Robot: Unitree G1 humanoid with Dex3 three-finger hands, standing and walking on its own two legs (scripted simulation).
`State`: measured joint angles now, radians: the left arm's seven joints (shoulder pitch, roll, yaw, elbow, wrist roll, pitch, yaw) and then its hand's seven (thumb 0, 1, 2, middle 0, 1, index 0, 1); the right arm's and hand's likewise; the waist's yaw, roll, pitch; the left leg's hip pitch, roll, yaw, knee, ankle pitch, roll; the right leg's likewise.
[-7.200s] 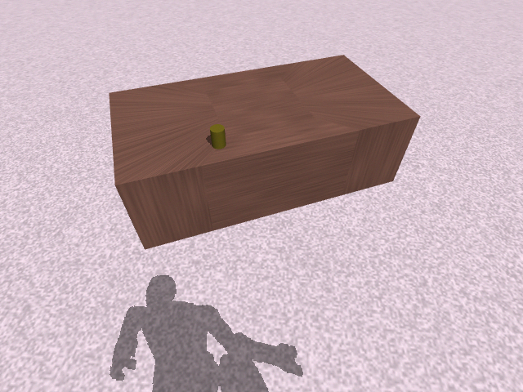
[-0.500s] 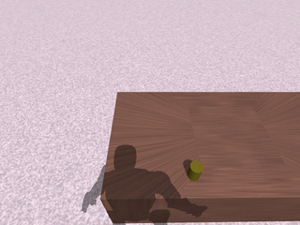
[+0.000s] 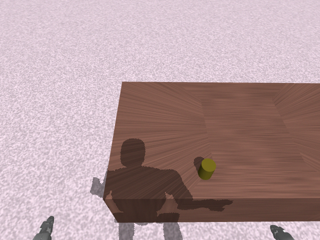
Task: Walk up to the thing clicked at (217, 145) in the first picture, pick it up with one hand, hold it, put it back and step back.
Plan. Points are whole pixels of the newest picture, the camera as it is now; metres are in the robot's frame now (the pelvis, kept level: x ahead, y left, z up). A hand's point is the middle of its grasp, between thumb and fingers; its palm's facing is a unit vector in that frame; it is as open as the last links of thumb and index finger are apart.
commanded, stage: go down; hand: right
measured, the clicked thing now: (206, 169) +0.45 -0.19 -0.30
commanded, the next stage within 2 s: none
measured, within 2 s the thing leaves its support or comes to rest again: neither
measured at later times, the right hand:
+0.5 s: hand out of the picture +0.16 -0.26 -0.12, palm faces +0.06 +0.94 -0.33, open 17.4 cm
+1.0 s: hand (276, 239) +0.17 -0.28 -0.10, palm faces +0.12 +0.94 -0.32, open 17.3 cm
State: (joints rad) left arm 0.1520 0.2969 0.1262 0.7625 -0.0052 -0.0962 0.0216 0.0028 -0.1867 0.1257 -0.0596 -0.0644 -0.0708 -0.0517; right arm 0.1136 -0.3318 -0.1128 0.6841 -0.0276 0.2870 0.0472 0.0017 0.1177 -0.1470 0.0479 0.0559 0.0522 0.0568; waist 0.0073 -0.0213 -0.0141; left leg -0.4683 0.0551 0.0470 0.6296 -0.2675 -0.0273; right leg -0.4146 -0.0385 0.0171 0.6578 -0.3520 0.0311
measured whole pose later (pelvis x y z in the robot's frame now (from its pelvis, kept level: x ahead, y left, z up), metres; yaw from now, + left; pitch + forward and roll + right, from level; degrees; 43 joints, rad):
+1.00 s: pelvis +0.00 +0.00 -0.03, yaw -1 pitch +9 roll +1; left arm 0.40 0.26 0.07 0.27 -0.02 -0.12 0.12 -0.01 -0.51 0.04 -0.06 -0.06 -0.07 -0.05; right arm 0.29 -0.40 -0.23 0.20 0.03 0.44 0.13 -0.01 0.48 -0.05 0.04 0.05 0.05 0.06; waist 0.01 -0.01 -0.11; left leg -0.64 0.06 0.07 0.89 -0.40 -0.03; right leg -0.61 -0.04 0.06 0.94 -0.49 0.03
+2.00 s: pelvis -0.01 -0.01 -0.03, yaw +0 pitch +12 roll +2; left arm 0.31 0.27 -0.01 0.40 0.00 -0.16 0.10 -0.01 -0.52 0.06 -0.06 -0.05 -0.06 -0.05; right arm -0.42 -0.73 -0.55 1.05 0.09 -0.11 0.47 -0.01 0.55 -0.04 0.04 0.05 0.05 0.05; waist 0.09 0.03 -0.08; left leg -0.69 0.04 0.05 0.81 -0.33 -0.03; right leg -0.66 -0.05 0.04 0.90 -0.45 0.03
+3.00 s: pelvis -0.02 -0.01 -0.08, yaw +1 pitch +21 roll +3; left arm 0.31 0.26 -0.02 0.19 0.03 -0.21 0.04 -0.01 -0.55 0.06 -0.05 -0.04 -0.05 -0.05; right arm -0.53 -0.74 -0.67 1.21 0.20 -0.46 0.56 -0.01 0.59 -0.05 0.04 0.05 0.06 0.05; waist 0.18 0.07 -0.13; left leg -1.05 0.05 0.05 1.09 -0.41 -0.04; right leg -1.03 -0.05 0.06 1.20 -0.55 0.02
